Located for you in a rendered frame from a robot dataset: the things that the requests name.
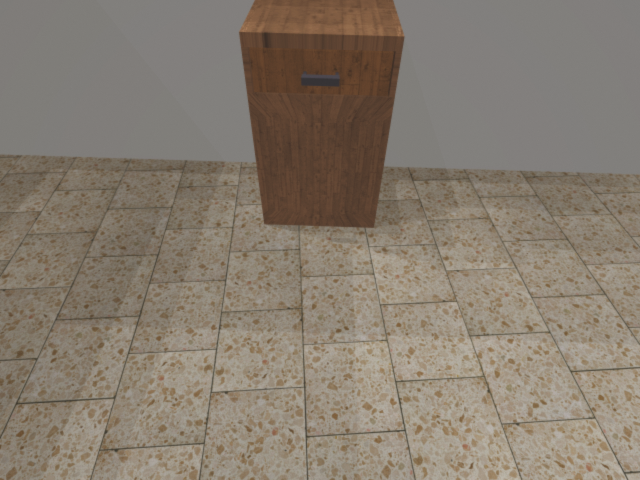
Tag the cabinet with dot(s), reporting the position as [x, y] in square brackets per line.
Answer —
[320, 157]

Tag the handle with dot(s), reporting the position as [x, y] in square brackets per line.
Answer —
[320, 80]

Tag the drawer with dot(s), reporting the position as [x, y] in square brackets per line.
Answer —
[279, 70]

